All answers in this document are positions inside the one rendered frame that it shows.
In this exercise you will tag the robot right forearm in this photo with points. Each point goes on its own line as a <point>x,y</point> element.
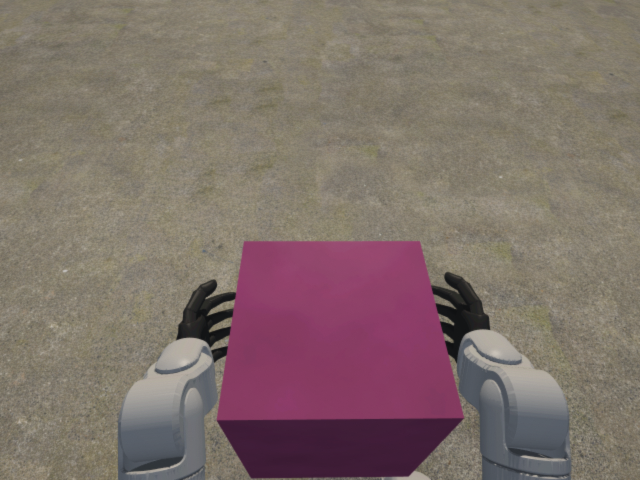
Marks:
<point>524,415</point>

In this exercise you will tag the carton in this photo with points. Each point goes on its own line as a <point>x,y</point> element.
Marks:
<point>336,364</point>

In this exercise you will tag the right robot hand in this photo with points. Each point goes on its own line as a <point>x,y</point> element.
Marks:
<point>468,315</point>

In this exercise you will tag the left robot hand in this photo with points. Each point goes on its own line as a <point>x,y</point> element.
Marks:
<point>196,323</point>

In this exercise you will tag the robot left forearm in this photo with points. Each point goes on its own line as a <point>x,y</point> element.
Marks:
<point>161,434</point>

